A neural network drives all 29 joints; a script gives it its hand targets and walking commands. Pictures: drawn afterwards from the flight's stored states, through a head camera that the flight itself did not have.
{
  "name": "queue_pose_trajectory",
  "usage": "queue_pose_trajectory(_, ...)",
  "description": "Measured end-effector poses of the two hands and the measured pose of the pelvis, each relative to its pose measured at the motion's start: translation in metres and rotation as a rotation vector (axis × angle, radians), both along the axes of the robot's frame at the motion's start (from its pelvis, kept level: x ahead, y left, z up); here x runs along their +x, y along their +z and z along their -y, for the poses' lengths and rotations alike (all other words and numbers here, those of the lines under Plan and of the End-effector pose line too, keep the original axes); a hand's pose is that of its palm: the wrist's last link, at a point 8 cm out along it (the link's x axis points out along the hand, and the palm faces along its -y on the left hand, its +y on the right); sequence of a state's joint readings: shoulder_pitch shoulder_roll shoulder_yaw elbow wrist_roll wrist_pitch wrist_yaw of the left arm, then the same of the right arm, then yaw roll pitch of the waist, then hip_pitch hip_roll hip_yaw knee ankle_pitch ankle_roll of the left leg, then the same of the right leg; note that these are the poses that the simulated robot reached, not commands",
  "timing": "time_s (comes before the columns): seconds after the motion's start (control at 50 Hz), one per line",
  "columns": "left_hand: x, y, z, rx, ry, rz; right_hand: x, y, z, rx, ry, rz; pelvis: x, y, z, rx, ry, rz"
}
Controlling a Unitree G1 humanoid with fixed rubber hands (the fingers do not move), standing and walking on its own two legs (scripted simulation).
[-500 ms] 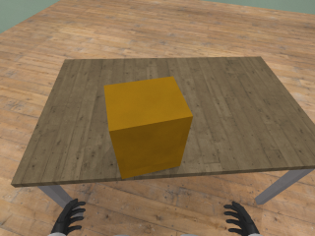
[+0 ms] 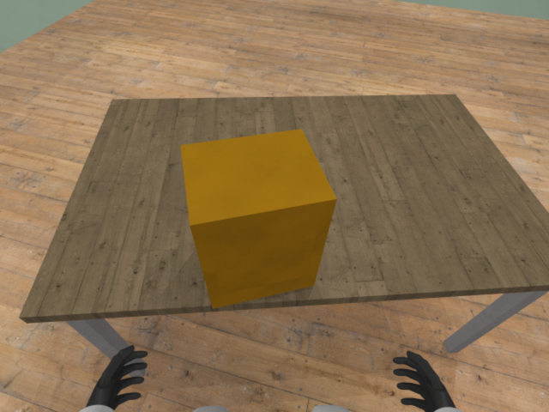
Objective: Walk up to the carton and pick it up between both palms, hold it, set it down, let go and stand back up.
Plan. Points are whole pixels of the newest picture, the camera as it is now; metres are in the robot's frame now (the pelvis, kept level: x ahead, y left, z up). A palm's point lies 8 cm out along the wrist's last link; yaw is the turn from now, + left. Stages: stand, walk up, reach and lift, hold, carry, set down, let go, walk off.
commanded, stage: walk up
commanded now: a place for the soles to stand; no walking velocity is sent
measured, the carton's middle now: (254, 223) +0.43 +0.04 -0.02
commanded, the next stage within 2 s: none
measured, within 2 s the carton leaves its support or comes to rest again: neither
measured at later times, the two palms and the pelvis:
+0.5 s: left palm out of the picture -0.01 +0.30 -0.14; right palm out of the picture -0.02 -0.27 -0.11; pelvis -0.13 +0.02 -0.03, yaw +0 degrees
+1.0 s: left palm out of the picture -0.09 +0.32 -0.10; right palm out of the picture -0.11 -0.25 -0.08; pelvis -0.21 +0.03 -0.01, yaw +3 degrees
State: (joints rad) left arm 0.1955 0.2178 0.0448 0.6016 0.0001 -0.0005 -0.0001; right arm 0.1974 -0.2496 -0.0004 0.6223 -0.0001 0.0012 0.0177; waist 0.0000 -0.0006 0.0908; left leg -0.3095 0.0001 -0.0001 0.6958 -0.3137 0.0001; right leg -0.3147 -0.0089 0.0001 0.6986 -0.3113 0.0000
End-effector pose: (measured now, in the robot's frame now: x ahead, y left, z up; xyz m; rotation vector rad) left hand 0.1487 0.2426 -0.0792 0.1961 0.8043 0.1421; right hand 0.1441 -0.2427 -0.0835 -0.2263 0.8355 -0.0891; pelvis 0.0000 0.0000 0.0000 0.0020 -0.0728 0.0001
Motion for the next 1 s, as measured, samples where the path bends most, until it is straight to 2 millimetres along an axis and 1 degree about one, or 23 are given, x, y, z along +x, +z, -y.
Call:
queue_pose_trajectory(0.06, -0.011, -0.003, -0.009, 0.017, -0.004, -0.023, -0.011, -0.001, 0.009, -0.04, -0.003, -0.023, -0.008, -0.001, -0.002, -0.002, 0.0, 0.012)
queue_pose_trajectory(0.14, -0.03, -0.012, -0.026, 0.022, 0.004, -0.053, -0.035, 0.0, 0.017, -0.108, -0.016, -0.078, -0.023, -0.004, -0.012, -0.014, 0.003, 0.022)
queue_pose_trajectory(0.2, -0.044, -0.026, -0.042, 0.019, 0.008, -0.072, -0.058, -0.005, 0.017, -0.158, -0.017, -0.12, -0.038, -0.013, -0.023, -0.026, 0.008, 0.005)
queue_pose_trajectory(0.24, -0.058, -0.036, -0.051, 0.021, 0.019, -0.104, -0.077, -0.007, 0.016, -0.173, -0.015, -0.154, -0.051, -0.015, -0.027, -0.03, 0.011, 0.037)
queue_pose_trajectory(0.32, -0.088, -0.045, -0.062, 0.031, 0.044, -0.171, -0.109, -0.007, 0.016, -0.191, -0.024, -0.197, -0.073, -0.015, -0.03, -0.036, 0.008, 0.053)
queue_pose_trajectory(0.42, -0.125, -0.052, -0.065, 0.052, 0.043, -0.221, -0.137, -0.016, 0.02, -0.203, -0.027, -0.223, -0.105, -0.019, -0.027, -0.031, 0.005, 0.001)
queue_pose_trajectory(0.52, -0.162, -0.056, -0.055, 0.073, 0.041, -0.231, -0.173, -0.03, 0.031, -0.185, -0.026, -0.228, -0.141, -0.027, -0.015, -0.012, 0.003, -0.004)
queue_pose_trajectory(0.56, -0.178, -0.052, -0.049, 0.086, 0.021, -0.235, -0.187, -0.034, 0.034, -0.166, -0.029, -0.219, -0.155, -0.027, -0.01, -0.027, -0.002, 0.02)
queue_pose_trajectory(0.62, -0.198, -0.037, -0.047, 0.103, 0.027, -0.207, -0.203, -0.031, 0.034, -0.145, -0.025, -0.208, -0.169, -0.022, -0.007, -0.006, 0.011, 0.037)
queue_pose_trajectory(0.68, -0.209, -0.019, -0.053, 0.123, 0.045, -0.152, -0.213, -0.029, 0.03, -0.125, -0.01, -0.194, -0.18, -0.016, -0.009, 0.015, 0.031, 0.041)
queue_pose_trajectory(0.74, -0.219, -0.01, -0.06, 0.133, 0.053, -0.117, -0.221, -0.027, 0.021, -0.105, 0.007, -0.18, -0.191, -0.013, -0.015, 0.019, 0.042, 0.044)
queue_pose_trajectory(0.78, -0.225, -0.009, -0.066, 0.131, 0.058, -0.103, -0.225, -0.026, 0.015, -0.099, 0.016, -0.168, -0.197, -0.014, -0.02, 0.016, 0.047, 0.05)
queue_pose_trajectory(0.84, -0.228, -0.012, -0.075, 0.116, 0.06, -0.075, -0.233, -0.022, 0.006, -0.108, 0.017, -0.141, -0.205, -0.016, -0.03, 0.005, 0.049, 0.057)
queue_pose_trajectory(0.88, -0.232, -0.012, -0.078, 0.099, 0.06, -0.07, -0.24, -0.015, 0.003, -0.12, 0.013, -0.131, -0.209, -0.013, -0.035, 0.005, 0.049, 0.063)
queue_pose_trajectory(0.94, -0.235, -0.014, -0.08, 0.079, 0.064, -0.066, -0.25, -0.003, 0.005, -0.152, 0.002, -0.114, -0.213, -0.01, -0.036, -0.006, 0.044, 0.065)
queue_pose_trajectory(1.0, -0.236, -0.018, -0.078, 0.061, 0.072, -0.067, -0.256, 0.005, 0.012, -0.18, -0.005, -0.115, -0.215, -0.008, -0.033, -0.002, 0.044, 0.061)
